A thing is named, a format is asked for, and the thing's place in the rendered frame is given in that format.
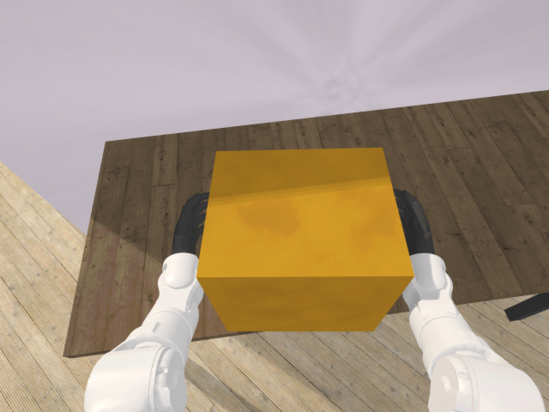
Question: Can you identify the right robot hand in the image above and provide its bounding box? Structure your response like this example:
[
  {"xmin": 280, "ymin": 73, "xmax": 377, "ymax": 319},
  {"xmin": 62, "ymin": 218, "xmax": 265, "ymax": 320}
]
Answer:
[{"xmin": 393, "ymin": 189, "xmax": 435, "ymax": 256}]

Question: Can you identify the table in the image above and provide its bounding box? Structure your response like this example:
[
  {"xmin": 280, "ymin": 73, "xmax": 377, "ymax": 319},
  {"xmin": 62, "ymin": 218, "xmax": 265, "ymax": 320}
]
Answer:
[{"xmin": 63, "ymin": 90, "xmax": 549, "ymax": 359}]

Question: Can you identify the carton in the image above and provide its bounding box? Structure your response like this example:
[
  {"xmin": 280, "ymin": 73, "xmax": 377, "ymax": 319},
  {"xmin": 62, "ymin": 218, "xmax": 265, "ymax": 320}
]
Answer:
[{"xmin": 196, "ymin": 148, "xmax": 414, "ymax": 331}]

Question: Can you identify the robot right upper arm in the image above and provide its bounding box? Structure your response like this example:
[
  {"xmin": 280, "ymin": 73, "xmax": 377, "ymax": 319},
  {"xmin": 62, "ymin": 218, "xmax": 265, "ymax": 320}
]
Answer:
[{"xmin": 428, "ymin": 354, "xmax": 545, "ymax": 412}]

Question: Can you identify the robot left upper arm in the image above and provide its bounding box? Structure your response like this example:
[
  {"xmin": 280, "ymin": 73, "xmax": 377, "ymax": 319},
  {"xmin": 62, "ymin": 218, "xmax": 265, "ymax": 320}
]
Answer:
[{"xmin": 86, "ymin": 346, "xmax": 187, "ymax": 412}]

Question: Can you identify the left robot hand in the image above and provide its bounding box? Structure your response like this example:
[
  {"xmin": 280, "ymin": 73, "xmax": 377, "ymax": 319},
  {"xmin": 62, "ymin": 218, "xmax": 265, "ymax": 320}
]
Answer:
[{"xmin": 171, "ymin": 192, "xmax": 209, "ymax": 255}]

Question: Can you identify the right robot forearm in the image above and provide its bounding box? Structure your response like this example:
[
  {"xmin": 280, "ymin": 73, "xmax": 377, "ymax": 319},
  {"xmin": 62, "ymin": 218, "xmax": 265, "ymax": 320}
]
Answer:
[{"xmin": 402, "ymin": 253, "xmax": 546, "ymax": 412}]

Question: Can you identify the left robot forearm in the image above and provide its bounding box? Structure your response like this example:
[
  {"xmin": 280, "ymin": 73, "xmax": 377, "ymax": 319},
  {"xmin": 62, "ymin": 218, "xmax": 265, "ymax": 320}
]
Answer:
[{"xmin": 84, "ymin": 252, "xmax": 204, "ymax": 412}]

